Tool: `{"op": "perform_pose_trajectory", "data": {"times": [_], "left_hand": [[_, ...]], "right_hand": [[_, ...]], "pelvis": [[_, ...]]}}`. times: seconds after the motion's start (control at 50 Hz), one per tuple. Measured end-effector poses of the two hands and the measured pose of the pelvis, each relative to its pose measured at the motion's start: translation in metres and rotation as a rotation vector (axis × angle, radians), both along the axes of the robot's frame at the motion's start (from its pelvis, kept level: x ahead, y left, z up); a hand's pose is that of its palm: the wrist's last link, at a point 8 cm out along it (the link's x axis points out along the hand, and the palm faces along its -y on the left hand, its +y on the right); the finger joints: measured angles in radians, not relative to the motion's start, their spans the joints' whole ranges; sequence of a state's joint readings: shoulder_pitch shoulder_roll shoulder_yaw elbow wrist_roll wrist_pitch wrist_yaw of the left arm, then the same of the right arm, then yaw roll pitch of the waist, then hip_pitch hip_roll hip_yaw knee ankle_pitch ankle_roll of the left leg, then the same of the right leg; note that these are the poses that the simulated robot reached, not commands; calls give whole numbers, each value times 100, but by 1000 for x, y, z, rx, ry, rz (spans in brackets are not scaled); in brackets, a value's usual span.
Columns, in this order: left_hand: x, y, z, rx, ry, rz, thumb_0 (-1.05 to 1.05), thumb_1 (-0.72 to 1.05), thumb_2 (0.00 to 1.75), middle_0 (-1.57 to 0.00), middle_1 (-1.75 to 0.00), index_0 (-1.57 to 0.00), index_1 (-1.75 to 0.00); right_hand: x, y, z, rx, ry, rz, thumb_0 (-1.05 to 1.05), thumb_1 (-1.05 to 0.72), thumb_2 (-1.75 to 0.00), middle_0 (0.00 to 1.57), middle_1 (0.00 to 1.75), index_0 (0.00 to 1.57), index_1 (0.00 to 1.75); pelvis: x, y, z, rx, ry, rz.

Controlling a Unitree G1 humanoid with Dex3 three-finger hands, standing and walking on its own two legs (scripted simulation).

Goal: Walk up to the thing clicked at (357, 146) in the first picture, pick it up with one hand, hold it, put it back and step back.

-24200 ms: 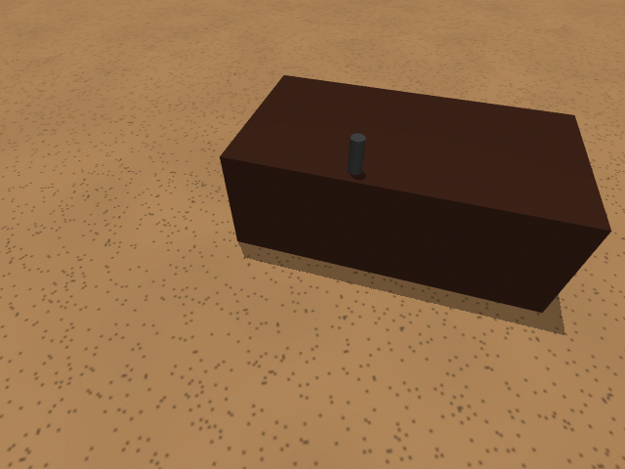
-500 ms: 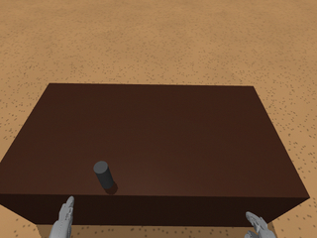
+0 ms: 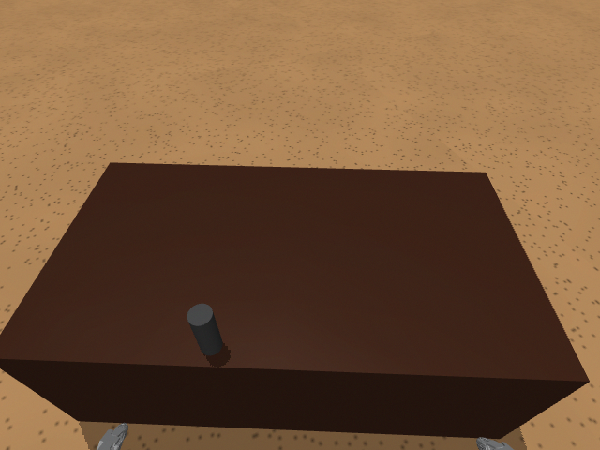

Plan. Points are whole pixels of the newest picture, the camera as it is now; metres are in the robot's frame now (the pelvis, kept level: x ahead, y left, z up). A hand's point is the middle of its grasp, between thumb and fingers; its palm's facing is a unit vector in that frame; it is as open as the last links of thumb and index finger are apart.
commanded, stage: stand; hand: left
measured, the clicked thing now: (206, 330) +0.41 +0.21 -0.22
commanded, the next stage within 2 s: none
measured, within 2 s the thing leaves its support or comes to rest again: neither
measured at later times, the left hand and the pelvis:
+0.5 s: hand out of the picture +0.05 +0.25 -0.12, palm faces -0.01 -0.94 -0.35, open 7.8 cm; pelvis +0.00 +0.00 +0.04, yaw +1 degrees
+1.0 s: hand out of the picture +0.07 +0.25 -0.11, palm faces -0.02 -0.94 -0.34, open 7.4 cm; pelvis +0.02 +0.00 +0.05, yaw +0 degrees
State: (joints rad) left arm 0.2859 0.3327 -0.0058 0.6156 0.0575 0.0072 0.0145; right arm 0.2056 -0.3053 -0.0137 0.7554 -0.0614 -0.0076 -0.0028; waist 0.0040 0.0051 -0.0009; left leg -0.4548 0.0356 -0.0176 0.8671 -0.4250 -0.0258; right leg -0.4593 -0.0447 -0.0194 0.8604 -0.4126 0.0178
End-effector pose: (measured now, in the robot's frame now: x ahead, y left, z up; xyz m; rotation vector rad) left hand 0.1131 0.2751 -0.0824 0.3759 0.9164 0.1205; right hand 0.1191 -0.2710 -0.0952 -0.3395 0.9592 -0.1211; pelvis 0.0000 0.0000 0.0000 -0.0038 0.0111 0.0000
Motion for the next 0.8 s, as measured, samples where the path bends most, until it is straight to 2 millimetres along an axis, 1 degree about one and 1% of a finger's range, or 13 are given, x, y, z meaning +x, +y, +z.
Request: {"op": "perform_pose_trajectory", "data": {"times": [0.04, 0.1, 0.2, 0.26, 0.34, 0.42, 0.48, 0.56, 0.68, 0.8], "left_hand": [[-14, 9, -4, 11, 60, 32, -1, -43, 16, -12, -14, -12, -14], [-35, 18, -6, 24, 140, 76, -1, -29, 30, -15, -20, -15, -19], [-62, 22, -6, 30, 238, 125, -1, 3, 59, -18, -26, -19, -25], [-70, 21, -5, 21, 273, 148, -1, 24, 71, -19, -27, -20, -27], [-75, 17, -2, 7, 294, 164, 0, 52, 81, -20, -29, -20, -29], [-75, 14, 1, -5, 305, 167, 0, 71, 86, -21, -29, -21, -29], [-73, 14, 2, -11, 311, 167, 0, 80, 88, -21, -30, -21, -29], [-71, 15, 4, -11, 319, 169, 0, 85, 89, -21, -30, -21, -29], [-69, 19, 6, -7, 340, 176, 0, 89, 89, -21, -30, -21, -30], [-64, 21, 7, -4, 356, 181, 0, 90, 90, -21, -30, -21, -30]], "right_hand": [[-10, -9, 0, -12, 38, -18, 1, -90, -89, 20, 30, 21, 30], [-24, -19, 1, -25, 98, -43, 1, -90, -89, 20, 30, 20, 30], [-43, -25, 2, -25, 180, -76, 1, -91, -89, 20, 30, 20, 29], [-53, -24, 2, -20, 215, -85, 0, -91, -89, 20, 30, 20, 29], [-61, -20, 4, -5, 250, -89, 0, -91, -89, 20, 30, 20, 29], [-65, -15, 6, 11, 263, -91, 0, -91, -89, 20, 30, 20, 29], [-67, -14, 7, 16, 269, -94, 0, -91, -89, 20, 30, 20, 29], [-69, -14, 9, 16, 283, -100, 0, -91, -89, 20, 30, 20, 29], [-70, -17, 10, 7, 307, -108, 0, -91, -89, 20, 30, 20, 29], [-64, -18, 12, 1, 313, -113, 0, -91, -89, 20, 30, 20, 29]], "pelvis": [[1, -1, 4, -1, -9, 1], [3, -2, 9, -2, -20, 3], [5, -4, 19, 1, -39, 8], [6, -4, 24, 1, -52, 10], [5, -4, 31, 0, -65, 12], [3, -4, 37, 0, -74, 13], [2, -3, 40, 0, -76, 13], [2, -3, 42, 0, -74, 13], [5, -1, 45, 1, -69, 11], [9, 0, 46, 1, -66, 6]]}}
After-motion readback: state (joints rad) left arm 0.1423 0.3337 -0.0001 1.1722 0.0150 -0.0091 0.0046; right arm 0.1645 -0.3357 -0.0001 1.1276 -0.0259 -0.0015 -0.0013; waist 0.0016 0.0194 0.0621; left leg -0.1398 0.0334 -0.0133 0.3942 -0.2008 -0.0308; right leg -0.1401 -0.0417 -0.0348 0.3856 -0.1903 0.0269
